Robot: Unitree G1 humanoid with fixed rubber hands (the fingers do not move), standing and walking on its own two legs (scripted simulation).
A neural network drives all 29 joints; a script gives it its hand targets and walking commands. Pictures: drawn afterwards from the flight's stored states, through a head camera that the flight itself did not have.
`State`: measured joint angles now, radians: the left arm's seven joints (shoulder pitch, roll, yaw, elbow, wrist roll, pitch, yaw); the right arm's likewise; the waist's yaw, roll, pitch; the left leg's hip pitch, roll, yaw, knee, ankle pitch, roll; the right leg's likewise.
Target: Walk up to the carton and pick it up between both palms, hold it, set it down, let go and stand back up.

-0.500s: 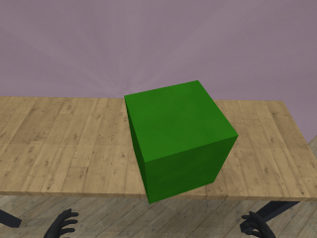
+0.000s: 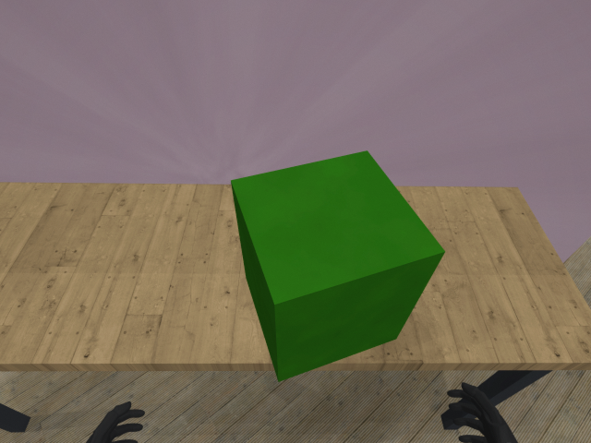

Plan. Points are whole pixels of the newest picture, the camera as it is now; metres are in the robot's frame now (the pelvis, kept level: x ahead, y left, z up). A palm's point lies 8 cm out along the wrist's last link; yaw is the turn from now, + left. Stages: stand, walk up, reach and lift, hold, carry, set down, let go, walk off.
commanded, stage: walk up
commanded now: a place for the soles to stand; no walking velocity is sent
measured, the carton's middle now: (322, 268) +0.36 -0.03 +0.01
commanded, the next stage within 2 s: none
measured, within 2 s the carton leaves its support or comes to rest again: neither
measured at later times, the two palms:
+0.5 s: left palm out of the picture +0.05 +0.19 -0.08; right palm out of the picture +0.01 -0.38 -0.11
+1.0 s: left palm out of the picture -0.02 +0.19 -0.08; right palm out of the picture +0.03 -0.33 -0.09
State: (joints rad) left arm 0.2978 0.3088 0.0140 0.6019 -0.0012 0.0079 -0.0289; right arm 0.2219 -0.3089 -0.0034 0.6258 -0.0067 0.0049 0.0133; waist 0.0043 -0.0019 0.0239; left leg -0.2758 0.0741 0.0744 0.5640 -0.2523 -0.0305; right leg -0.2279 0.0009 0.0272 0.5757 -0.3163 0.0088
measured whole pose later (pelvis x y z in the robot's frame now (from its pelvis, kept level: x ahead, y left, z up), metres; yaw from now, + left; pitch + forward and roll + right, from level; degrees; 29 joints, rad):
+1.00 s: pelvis -0.10 -0.09 +0.00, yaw +5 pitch -1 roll +0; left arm 0.32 0.30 0.02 0.62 0.02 -0.01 0.00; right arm 0.31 -0.27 -0.03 0.63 -0.01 0.00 0.02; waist 0.01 0.01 0.01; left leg -0.25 -0.05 -0.09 0.57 -0.29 0.01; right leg -0.29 -0.04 -0.08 0.55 -0.23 0.00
